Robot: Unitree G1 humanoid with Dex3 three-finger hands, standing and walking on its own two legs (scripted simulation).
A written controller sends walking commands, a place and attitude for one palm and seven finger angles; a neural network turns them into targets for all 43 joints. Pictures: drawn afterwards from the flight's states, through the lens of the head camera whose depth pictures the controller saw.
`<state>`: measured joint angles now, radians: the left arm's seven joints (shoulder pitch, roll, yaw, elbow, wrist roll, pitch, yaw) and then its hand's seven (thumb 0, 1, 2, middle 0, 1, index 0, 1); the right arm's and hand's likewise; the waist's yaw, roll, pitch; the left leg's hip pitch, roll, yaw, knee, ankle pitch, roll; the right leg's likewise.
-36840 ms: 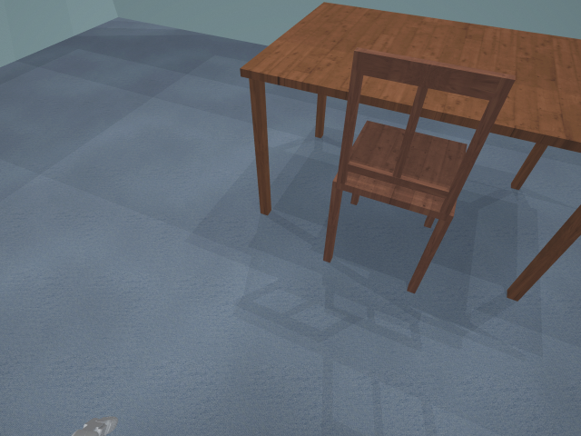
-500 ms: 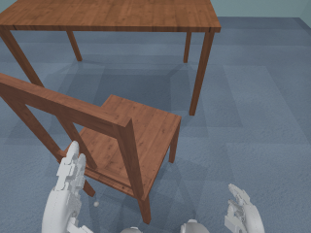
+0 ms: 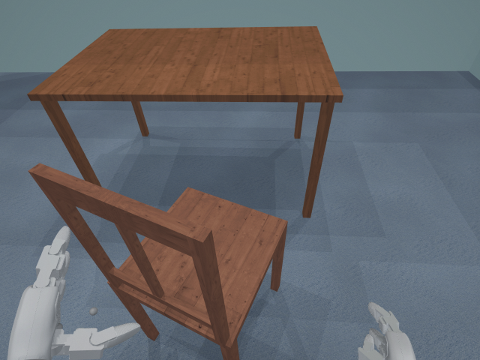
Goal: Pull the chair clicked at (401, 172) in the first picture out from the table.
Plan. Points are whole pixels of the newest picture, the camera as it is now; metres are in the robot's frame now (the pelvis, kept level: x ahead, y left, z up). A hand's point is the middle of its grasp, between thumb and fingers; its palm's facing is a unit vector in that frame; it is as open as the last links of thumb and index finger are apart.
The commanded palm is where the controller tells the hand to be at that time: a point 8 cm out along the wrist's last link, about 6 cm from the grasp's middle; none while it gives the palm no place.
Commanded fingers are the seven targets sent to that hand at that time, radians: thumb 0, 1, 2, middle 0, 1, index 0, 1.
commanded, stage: draw the hand back to the body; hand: left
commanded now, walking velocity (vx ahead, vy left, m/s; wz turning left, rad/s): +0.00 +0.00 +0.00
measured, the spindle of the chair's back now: (142, 262) +0.32 +0.24 -0.06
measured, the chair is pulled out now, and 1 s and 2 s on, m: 0.58 0.58 0.58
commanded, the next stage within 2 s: step back with the hand held close in 0.76 s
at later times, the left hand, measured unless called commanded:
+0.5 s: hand (25, 239) +0.20 +0.27 +0.20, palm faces +0.49 -0.77 -0.40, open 8.2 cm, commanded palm +0.15 +0.31 +0.20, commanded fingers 0.00 0.90 0.90 -0.20 -0.30 -0.20 -0.30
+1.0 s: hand (22, 241) +0.20 +0.28 +0.19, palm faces +0.46 -0.79 -0.41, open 7.4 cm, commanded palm +0.15 +0.31 +0.20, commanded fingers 0.00 0.90 0.90 -0.20 -0.30 -0.20 -0.30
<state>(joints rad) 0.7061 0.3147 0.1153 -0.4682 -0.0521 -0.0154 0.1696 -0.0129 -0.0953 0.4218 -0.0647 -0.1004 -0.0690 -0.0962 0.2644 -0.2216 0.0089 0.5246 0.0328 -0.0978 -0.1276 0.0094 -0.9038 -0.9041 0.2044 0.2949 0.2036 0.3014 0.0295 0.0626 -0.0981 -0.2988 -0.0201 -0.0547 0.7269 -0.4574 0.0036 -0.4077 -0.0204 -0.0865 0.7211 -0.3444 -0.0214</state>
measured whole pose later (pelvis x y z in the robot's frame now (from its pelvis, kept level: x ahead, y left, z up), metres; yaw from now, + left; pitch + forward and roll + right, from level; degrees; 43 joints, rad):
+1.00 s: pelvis -0.01 +0.02 +0.03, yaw -2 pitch -3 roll -1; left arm 0.45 0.36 0.39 -0.39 -0.05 -0.15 0.14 0.01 0.88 0.90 -0.20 -0.31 -0.21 -0.30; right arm 0.19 -0.22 0.02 0.64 0.00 -0.10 -0.06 0.01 -0.90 -0.90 0.21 0.30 0.21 0.30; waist 0.05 0.05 0.03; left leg -0.07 -0.02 -0.02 0.43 -0.31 0.02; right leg -0.19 -0.01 -0.05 0.42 -0.18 0.00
